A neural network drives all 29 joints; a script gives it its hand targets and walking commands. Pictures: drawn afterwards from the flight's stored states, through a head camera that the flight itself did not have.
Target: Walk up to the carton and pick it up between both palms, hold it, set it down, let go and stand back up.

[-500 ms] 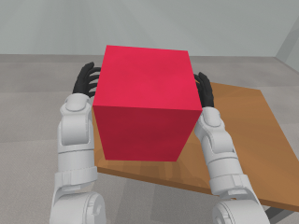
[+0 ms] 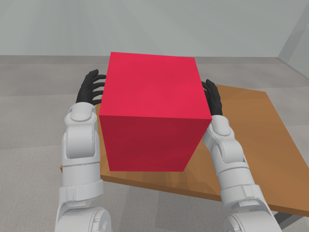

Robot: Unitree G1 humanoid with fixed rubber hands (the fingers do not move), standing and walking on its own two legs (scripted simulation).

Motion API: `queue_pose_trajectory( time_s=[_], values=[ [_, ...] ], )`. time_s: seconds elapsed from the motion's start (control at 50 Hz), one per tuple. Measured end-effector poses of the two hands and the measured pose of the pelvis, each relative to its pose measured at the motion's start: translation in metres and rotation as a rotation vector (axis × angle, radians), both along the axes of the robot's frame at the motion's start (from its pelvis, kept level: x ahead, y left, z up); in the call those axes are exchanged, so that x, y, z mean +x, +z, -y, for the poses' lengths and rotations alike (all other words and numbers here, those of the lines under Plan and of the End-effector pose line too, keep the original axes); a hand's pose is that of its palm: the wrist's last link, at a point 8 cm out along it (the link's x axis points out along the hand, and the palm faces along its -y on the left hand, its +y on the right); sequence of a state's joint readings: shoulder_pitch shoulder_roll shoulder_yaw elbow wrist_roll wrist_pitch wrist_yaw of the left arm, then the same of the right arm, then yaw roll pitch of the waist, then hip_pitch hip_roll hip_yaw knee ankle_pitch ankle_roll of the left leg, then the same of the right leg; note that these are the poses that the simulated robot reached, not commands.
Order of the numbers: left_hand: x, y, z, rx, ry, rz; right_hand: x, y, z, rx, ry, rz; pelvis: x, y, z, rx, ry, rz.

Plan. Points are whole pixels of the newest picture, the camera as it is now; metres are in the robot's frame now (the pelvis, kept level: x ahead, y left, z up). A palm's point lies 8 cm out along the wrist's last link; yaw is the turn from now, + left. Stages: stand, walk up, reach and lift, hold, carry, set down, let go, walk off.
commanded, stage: hold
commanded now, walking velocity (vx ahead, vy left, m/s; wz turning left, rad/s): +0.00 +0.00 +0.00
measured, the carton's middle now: (150, 116) +0.38 +0.00 +0.14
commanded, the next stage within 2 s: none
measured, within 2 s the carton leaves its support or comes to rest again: neither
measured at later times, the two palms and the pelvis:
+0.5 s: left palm (85, 98) +0.36 +0.15 +0.21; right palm (210, 109) +0.35 -0.15 +0.19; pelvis +0.00 -0.01 +0.00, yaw +2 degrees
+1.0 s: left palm (85, 105) +0.34 +0.15 +0.20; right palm (212, 112) +0.34 -0.15 +0.18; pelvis -0.01 -0.01 +0.00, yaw +1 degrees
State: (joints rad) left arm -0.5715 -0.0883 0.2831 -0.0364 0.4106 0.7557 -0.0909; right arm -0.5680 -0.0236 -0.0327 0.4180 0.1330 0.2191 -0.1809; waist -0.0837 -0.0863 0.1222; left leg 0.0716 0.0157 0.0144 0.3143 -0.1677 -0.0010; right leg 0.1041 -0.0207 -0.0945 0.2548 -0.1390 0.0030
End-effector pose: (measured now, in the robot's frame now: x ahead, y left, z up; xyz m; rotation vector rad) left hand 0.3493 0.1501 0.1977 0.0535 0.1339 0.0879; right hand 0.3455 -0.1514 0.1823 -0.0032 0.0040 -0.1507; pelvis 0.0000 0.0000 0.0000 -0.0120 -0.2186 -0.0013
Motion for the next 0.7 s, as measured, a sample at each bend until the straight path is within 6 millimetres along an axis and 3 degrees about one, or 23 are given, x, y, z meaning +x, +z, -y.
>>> queue_pose_trajectory(
  time_s=[0.36,0.7],
  values=[
    [0.001,0.002,-0.001,-0.011,0.019,-0.009,0.006,0.002,-0.001,-0.001,0.016,-0.011,-0.006,0.000,0.017,0.005,0.028,-0.014],
    [0.004,0.007,-0.009,-0.003,0.004,0.011,0.005,0.007,-0.008,0.001,0.001,0.008,0.003,0.000,0.000,0.001,0.011,-0.003]
  ],
)
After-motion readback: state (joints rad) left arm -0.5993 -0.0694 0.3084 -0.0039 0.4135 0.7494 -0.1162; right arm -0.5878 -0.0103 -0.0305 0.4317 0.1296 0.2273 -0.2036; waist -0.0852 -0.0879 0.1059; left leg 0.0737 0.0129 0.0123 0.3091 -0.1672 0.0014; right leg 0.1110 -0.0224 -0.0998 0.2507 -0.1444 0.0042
